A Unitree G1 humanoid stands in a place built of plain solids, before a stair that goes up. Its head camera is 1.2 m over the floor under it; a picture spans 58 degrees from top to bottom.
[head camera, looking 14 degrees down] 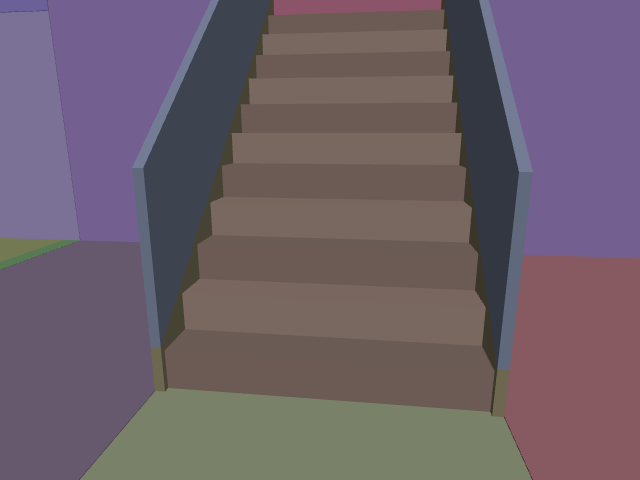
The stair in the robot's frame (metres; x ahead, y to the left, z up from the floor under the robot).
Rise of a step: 0.20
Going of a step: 0.23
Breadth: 1.50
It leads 7 degrees to the right of straight ahead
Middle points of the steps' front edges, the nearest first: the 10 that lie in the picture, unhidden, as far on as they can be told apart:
1.76 -0.01 0.20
1.99 -0.04 0.40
2.22 -0.07 0.60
2.45 -0.09 0.80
2.68 -0.12 1.00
2.90 -0.15 1.20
3.13 -0.18 1.39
3.36 -0.21 1.59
3.59 -0.24 1.79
3.82 -0.26 1.99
